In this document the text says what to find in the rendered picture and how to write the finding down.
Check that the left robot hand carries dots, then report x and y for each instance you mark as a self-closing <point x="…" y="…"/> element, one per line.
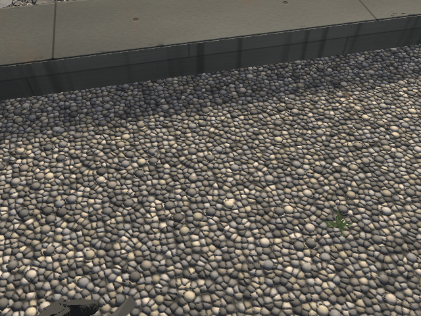
<point x="71" y="308"/>

